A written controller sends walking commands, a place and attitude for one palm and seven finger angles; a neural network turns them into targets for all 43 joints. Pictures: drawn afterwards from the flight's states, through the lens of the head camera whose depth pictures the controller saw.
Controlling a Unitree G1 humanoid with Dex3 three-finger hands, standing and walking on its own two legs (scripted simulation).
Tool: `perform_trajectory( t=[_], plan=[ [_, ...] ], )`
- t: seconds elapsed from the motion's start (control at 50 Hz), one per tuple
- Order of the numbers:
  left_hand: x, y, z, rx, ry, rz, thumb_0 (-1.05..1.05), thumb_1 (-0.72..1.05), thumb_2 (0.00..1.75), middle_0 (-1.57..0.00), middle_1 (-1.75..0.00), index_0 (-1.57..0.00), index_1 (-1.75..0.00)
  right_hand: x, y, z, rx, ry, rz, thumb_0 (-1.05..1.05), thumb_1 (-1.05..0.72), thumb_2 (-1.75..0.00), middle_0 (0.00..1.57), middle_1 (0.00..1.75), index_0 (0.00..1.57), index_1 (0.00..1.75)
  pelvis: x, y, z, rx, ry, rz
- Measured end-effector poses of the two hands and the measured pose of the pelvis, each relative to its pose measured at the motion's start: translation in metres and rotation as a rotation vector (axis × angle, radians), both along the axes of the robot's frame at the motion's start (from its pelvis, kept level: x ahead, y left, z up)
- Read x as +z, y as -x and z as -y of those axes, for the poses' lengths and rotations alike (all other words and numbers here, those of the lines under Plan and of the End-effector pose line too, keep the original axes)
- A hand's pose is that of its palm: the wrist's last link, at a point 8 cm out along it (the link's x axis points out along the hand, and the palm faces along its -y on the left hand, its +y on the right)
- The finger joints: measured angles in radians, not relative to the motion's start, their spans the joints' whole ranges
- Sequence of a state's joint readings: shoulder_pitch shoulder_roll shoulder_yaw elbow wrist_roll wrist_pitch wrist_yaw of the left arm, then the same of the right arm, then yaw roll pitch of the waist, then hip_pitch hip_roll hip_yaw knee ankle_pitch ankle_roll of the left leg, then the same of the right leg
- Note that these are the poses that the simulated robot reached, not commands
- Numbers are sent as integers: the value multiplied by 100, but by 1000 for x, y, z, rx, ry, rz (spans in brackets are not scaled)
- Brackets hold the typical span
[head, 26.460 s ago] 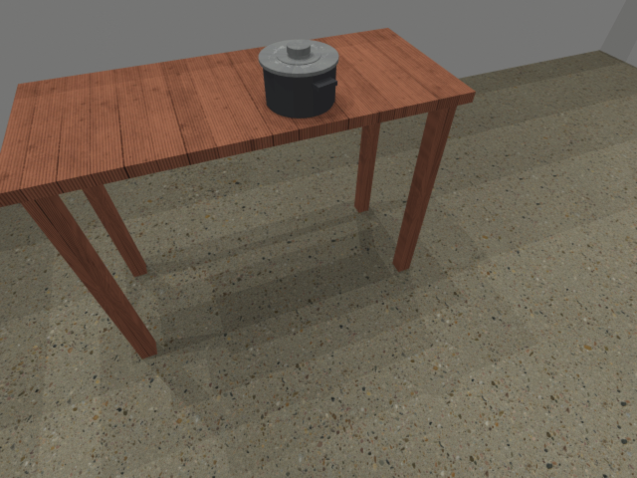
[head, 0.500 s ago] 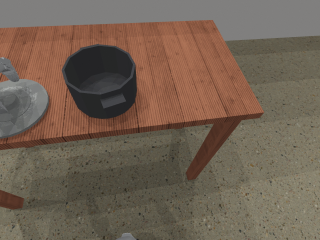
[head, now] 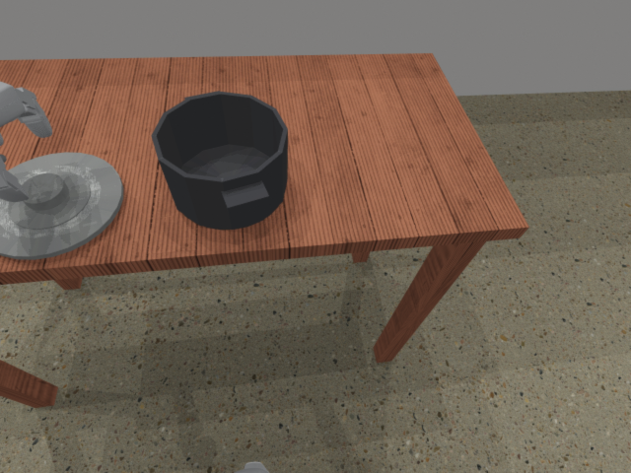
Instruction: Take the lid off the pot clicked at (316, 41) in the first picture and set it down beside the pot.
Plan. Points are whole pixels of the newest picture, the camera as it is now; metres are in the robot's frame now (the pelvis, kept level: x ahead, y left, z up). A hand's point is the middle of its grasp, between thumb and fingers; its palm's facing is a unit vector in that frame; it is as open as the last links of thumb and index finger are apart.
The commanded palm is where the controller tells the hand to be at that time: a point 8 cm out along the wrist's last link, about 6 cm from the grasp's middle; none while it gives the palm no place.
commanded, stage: raise the empty hand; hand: left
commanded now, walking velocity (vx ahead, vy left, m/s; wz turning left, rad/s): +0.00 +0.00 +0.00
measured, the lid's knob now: (44, 191) +0.48 +0.35 +0.05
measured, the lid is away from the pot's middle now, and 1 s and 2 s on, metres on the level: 0.24 0.24 0.24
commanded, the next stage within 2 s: draw the hand back to the body in 0.96 s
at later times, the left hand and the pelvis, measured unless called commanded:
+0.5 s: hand out of the picture +0.47 +0.35 +0.19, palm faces -0.30 -0.13 -0.94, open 11.0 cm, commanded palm +0.47 +0.34 +0.25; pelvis +0.01 +0.01 +0.01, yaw +0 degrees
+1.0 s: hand out of the picture +0.46 +0.34 +0.23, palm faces -0.29 -0.12 -0.95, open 11.0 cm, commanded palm +0.48 +0.34 +0.29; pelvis +0.01 -0.01 +0.01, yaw +1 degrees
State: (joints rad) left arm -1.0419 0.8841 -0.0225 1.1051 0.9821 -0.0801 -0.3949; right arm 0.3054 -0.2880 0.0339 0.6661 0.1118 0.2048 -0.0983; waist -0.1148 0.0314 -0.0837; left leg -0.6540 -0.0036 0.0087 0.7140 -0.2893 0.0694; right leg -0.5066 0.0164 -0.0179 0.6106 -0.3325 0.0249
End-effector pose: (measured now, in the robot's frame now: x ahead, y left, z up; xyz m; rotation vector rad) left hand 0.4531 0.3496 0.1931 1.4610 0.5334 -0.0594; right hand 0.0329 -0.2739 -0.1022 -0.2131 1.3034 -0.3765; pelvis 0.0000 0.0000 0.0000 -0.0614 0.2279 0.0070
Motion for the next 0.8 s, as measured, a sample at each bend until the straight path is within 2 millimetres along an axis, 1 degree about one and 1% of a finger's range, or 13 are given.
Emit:
perform_trajectory(
  t=[0.08, 0.18, 0.24, 0.34, 0.48, 0.66, 0.8],
  plan=[
    [4, -2, 0, 10, -5, -20, 0, -5, 76, -41, -77, -41, -77, 1, 6, -3, -8, -3, -12, 0, -91, -89, 20, 30, 20, 30, 1, 0, -2, -1, -1, 5],
    [19, -8, 4, -15, 5, 21, 0, -5, 76, -41, -77, -41, -77, 2, 12, -5, -20, -1, -22, 0, -91, -89, 20, 30, 20, 30, 3, -2, -3, -3, -1, 7],
    [26, -10, 1, 1, 7, 32, 0, -5, 76, -41, -77, -41, -77, 3, 14, -6, -28, -6, -22, 1, -91, -89, 20, 30, 20, 30, 3, -4, -4, -6, -2, 9],
    [32, -11, -2, 22, -18, 15, 0, -5, 76, -41, -77, -41, -77, 2, 13, -8, -25, -19, -27, 1, -91, -89, 20, 30, 20, 30, 5, -5, -6, -5, -2, 11],
    [49, -12, 1, 6, 0, 50, 0, -5, 76, -41, -77, -41, -77, 4, 2, -9, -15, -27, -9, 1, -91, -89, 20, 30, 20, 30, 7, -7, -5, -2, -6, 15],
    [68, -8, 0, 42, -23, 58, 0, -6, 76, -41, -77, -41, -77, 5, -16, -8, 13, -46, 30, 0, -91, -89, 20, 30, 20, 30, 8, -7, -3, 5, -9, 26],
    [85, -5, 4, 52, -22, 80, 0, -6, 76, -41, -77, -41, -77, 6, -23, -6, 31, -52, 44, 0, -91, -89, 20, 30, 20, 30, 10, -6, 1, 13, -12, 33]
  ],
)
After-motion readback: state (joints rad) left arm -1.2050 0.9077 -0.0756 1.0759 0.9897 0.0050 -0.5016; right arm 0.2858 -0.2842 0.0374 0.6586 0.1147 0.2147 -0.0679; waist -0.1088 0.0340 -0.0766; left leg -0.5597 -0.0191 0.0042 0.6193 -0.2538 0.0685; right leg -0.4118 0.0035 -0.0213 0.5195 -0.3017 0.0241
